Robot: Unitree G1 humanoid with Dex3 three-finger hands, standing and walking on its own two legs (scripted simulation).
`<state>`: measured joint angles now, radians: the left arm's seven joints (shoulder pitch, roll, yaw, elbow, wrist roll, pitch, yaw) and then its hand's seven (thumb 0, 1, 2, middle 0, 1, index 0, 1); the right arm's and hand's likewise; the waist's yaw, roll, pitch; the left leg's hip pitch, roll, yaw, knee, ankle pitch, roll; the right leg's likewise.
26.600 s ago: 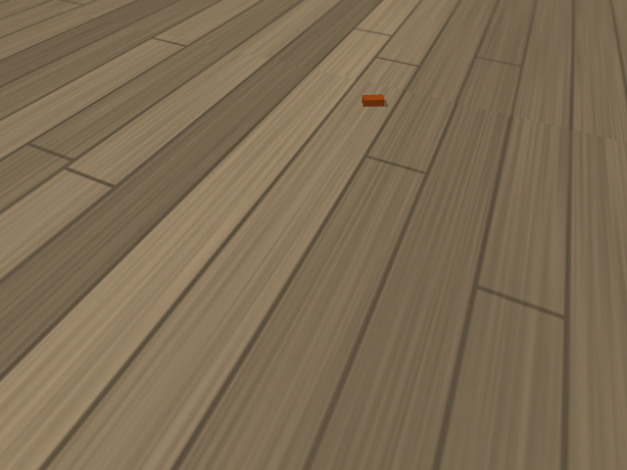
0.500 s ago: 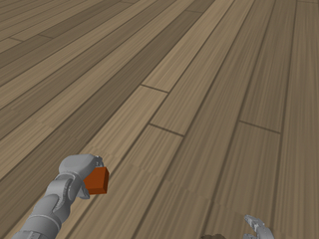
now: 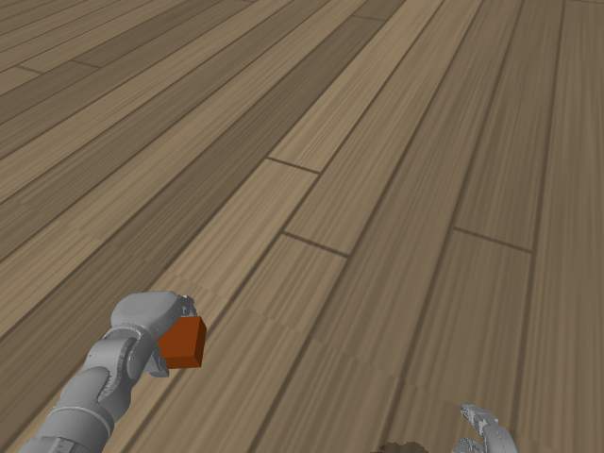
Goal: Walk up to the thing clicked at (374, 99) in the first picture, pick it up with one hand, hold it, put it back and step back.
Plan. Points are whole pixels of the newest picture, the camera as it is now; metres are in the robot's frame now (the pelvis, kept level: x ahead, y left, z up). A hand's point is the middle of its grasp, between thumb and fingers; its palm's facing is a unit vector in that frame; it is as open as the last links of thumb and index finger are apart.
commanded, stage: hold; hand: left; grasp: from above
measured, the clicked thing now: (159, 343) +0.30 +0.23 -0.07
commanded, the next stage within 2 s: crouch in 0.20 s
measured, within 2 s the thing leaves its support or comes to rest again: neither
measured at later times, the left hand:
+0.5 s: hand (161, 342) +0.30 +0.22 -0.05, palm faces -0.45 -0.05 -0.89, open 9.2 cm
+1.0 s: hand (196, 358) +0.35 +0.24 -0.27, palm faces -0.41 +0.05 -0.91, open 9.2 cm
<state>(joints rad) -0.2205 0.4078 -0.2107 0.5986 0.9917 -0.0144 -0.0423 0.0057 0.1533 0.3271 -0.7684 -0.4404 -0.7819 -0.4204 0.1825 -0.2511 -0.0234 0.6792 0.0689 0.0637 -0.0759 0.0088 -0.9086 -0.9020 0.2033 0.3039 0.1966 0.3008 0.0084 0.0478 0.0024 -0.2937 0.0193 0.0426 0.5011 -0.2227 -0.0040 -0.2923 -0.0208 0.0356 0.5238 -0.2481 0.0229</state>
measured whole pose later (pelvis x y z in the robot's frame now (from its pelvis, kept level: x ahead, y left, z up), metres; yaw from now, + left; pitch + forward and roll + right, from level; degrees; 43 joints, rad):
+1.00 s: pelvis -0.04 +0.01 -0.15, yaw +0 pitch +27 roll -2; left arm -0.64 0.43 -0.11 1.18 1.19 -0.07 0.36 0.01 0.14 0.35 -0.78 -0.42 -0.79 -0.40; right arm 0.24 -0.28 -0.08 0.73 -0.03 0.02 -0.02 0.00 -0.90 -0.90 0.20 0.30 0.20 0.30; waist -0.12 0.03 -0.18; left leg -1.36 0.03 -0.02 1.43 -0.53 0.00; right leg -1.31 0.00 0.00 1.40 -0.55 0.04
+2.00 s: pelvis -0.07 +0.00 -0.40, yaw -5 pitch +36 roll -7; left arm -0.99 0.71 0.07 1.43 1.26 -0.19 0.35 0.00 0.16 0.31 -0.82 -0.35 -0.82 -0.34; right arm 0.17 -0.26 0.03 0.74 -0.13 -0.04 0.11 0.00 -0.91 -0.90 0.21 0.30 0.20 0.30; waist -0.24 0.00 -0.06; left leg -2.24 0.03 -0.12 2.27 -0.67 -0.01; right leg -2.16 0.03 -0.05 2.21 -0.69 0.04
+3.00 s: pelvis -0.06 +0.00 -0.46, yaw -9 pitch +32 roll -10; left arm -1.05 0.89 0.11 1.56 1.32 -0.22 0.45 0.00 0.17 0.30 -0.80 -0.36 -0.81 -0.35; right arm 0.14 -0.28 0.17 0.71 -0.19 -0.07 0.14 0.00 -0.91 -0.90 0.21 0.30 0.20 0.30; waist -0.31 -0.07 0.06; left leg -2.38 0.02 -0.20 2.49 -0.69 -0.02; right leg -2.27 0.05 -0.11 2.39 -0.70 0.05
